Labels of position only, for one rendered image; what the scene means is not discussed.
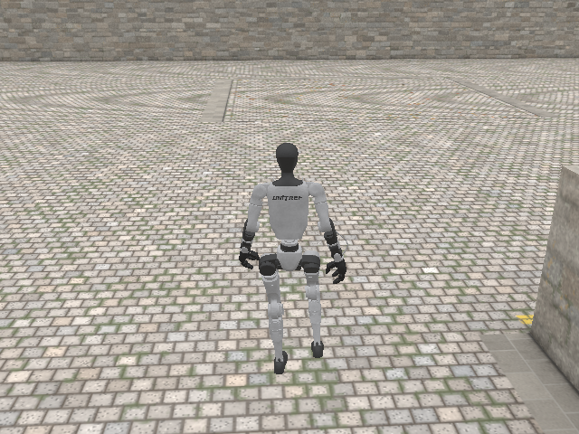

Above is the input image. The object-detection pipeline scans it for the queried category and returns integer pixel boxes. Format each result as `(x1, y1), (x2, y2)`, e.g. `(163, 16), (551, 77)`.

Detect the robot left forearm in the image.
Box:
(240, 219), (255, 253)

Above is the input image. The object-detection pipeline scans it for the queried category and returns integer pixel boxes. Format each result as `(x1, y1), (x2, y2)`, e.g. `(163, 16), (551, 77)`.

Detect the robot left hand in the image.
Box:
(239, 250), (260, 269)

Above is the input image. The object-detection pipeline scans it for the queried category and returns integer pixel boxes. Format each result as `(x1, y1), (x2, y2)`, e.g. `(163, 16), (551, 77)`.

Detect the robot right forearm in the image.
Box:
(324, 218), (344, 262)

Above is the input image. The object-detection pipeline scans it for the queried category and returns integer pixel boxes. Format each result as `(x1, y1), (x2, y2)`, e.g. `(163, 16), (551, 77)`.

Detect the robot right hand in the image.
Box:
(326, 259), (346, 284)

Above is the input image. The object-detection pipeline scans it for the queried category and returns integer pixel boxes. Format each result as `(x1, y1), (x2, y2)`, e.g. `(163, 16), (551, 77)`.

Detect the robot left upper arm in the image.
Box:
(246, 183), (269, 232)

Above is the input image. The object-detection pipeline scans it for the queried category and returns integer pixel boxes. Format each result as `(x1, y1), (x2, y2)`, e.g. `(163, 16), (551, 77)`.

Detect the right robot shin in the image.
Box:
(308, 285), (321, 346)

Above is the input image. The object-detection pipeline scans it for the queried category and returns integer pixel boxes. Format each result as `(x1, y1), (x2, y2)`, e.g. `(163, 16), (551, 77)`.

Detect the robot right upper arm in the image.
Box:
(307, 182), (332, 232)

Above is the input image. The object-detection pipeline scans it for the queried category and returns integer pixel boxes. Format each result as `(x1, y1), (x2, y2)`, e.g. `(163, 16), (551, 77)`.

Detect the right robot foot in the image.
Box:
(311, 341), (324, 358)

